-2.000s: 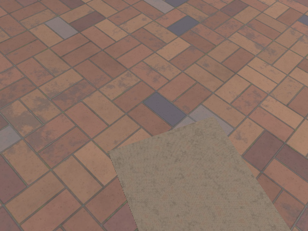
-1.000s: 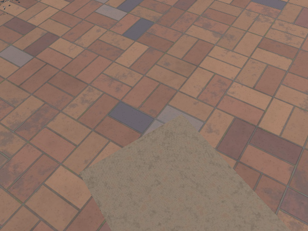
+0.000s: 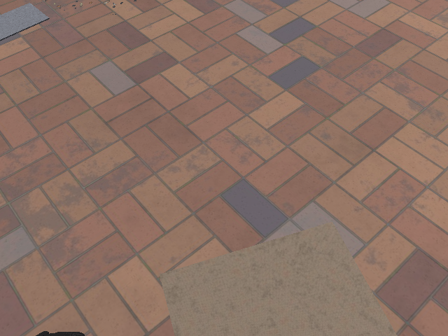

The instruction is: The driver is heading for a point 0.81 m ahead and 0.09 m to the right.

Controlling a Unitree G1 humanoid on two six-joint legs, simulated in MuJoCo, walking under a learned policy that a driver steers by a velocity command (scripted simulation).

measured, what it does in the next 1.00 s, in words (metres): walks ahead: left foot, then right foot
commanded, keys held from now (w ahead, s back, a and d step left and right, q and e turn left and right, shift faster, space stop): q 0.08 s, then no key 0.12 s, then w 0.12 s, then w+e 0.68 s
